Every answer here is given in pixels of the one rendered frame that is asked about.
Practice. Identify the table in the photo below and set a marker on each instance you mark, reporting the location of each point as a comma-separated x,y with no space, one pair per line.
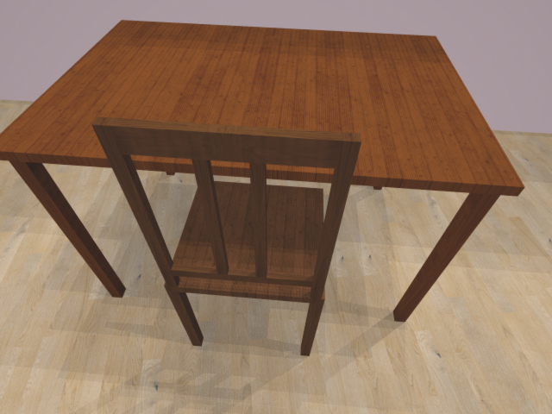
420,128

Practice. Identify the chair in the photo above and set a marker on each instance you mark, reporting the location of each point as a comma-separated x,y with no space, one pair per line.
239,240

